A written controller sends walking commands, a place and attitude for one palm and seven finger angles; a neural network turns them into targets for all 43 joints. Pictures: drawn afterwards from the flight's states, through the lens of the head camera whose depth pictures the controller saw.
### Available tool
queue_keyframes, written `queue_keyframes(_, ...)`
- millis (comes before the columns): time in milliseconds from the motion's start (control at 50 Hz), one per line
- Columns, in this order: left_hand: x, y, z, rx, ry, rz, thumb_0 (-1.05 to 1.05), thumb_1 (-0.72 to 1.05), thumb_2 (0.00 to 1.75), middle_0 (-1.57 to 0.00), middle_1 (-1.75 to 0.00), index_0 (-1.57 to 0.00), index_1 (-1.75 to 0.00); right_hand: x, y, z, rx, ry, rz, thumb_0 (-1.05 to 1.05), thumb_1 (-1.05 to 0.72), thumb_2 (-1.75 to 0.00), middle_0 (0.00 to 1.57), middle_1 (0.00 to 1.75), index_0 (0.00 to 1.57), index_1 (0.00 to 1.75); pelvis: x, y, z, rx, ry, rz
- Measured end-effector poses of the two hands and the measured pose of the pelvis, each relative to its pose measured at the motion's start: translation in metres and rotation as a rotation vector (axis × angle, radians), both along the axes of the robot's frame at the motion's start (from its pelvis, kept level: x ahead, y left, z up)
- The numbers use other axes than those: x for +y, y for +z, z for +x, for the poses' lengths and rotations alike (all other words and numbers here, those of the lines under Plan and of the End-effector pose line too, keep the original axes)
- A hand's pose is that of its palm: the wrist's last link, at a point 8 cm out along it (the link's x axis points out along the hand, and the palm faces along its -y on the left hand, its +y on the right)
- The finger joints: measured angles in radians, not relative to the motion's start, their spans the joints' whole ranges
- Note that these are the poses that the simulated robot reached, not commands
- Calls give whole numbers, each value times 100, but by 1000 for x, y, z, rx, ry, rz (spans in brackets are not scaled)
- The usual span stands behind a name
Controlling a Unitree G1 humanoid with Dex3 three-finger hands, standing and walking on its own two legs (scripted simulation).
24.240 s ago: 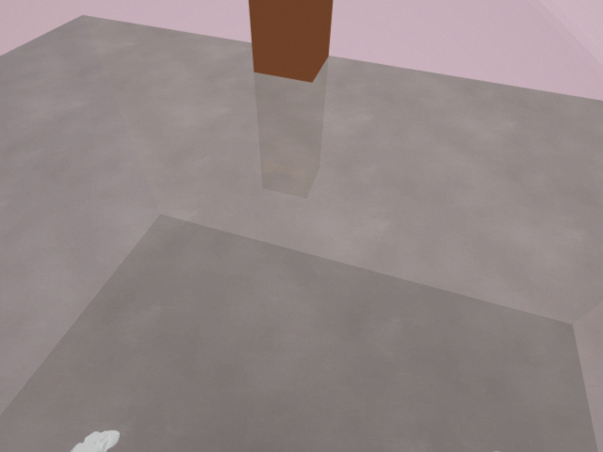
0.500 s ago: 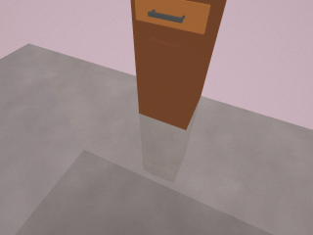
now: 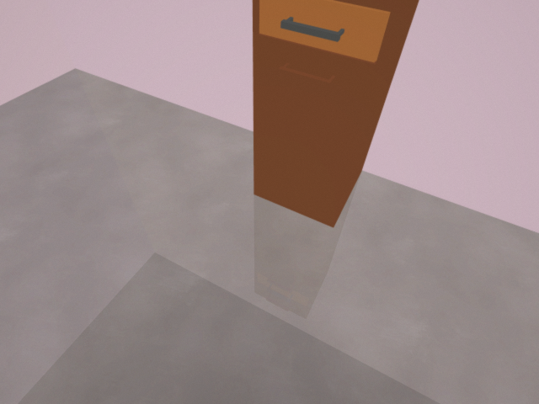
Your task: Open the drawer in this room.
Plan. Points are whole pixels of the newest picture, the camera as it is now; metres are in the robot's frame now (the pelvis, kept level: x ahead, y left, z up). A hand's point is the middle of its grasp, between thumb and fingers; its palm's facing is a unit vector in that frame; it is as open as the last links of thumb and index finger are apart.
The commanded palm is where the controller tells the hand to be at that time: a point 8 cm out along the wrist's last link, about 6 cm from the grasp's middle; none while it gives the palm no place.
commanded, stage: walk to a spot facing it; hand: left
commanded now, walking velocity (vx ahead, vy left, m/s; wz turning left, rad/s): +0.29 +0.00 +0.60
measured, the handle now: (312, 28) +1.07 -0.07 +0.10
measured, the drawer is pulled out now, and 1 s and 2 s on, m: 0.00 0.00 0.00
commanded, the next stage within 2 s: turn to face it in 0.46 s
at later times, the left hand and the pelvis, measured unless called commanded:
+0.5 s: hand (124, 352) +0.23 +0.27 -0.15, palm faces +0.21 -0.95 -0.21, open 7.4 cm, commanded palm none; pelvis +0.14 +0.05 +0.01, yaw +15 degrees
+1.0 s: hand (148, 363) +0.22 +0.23 -0.17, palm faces +0.29 -0.93 -0.22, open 7.3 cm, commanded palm none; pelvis +0.29 +0.05 +0.01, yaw +11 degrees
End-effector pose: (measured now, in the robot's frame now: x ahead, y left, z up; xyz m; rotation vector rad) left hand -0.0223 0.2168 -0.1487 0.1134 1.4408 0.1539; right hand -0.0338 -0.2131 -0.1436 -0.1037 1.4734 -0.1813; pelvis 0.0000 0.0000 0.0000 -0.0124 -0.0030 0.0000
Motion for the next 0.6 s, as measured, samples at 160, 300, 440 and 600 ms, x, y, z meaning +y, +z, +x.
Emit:
queue_keyframes(160, 40, -18, -1, 4, 108, 0, 0, 90, 90, -20, -30, -21, -29, 5, 5, 78, -71, 118, -51, 1, -91, -89, 20, 30, 20, 30, 29, -12, 29, 8, 106, -2)
queue_keyframes(300, 86, -6, 72, -68, 101, 37, 1, 91, 90, -20, -30, -20, -29, 20, 13, 138, -149, 172, -89, 1, -91, -89, 20, 30, 20, 30, 53, -6, 62, 38, 157, 6)
queue_keyframes(440, 102, 26, 186, -296, 112, 82, 0, 91, 90, -20, -30, -20, -29, 37, 19, 184, -99, 227, -36, 1, -91, -89, 20, 30, 20, 30, 55, 8, 113, 49, 227, 14)
queue_keyframes(600, 87, 31, 292, -396, 109, 106, 0, 91, 90, -20, -30, -20, -29, 28, -6, 265, -60, 256, 8, 1, -90, -89, 20, 30, 21, 30, 40, -5, 192, 37, 290, 29)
